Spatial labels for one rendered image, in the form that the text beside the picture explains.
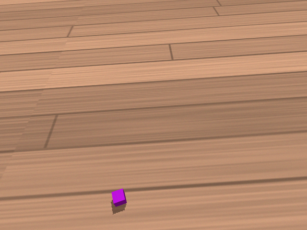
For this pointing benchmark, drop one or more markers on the cube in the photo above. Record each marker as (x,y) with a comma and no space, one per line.
(119,197)

